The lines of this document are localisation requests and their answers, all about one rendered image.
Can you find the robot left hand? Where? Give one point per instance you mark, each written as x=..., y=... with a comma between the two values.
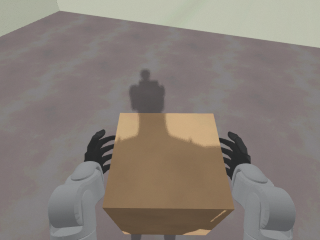
x=94, y=151

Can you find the carton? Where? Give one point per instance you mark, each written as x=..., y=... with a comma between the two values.
x=167, y=175

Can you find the robot right hand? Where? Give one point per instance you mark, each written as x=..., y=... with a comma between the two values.
x=239, y=154

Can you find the left robot forearm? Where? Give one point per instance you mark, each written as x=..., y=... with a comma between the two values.
x=71, y=206

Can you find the right robot forearm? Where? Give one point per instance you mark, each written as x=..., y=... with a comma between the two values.
x=270, y=212

